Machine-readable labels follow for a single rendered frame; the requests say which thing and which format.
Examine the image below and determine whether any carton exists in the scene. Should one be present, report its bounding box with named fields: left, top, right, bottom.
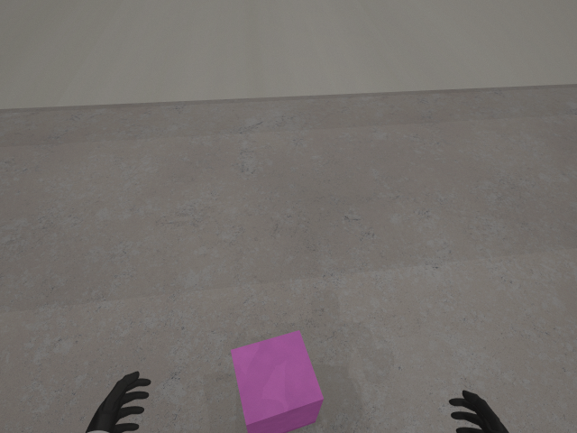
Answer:
left=231, top=330, right=324, bottom=433

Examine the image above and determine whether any robot left hand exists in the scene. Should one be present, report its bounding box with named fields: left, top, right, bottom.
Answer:
left=86, top=371, right=151, bottom=433

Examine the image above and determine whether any robot right hand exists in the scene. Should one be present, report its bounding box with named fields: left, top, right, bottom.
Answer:
left=449, top=390, right=508, bottom=433

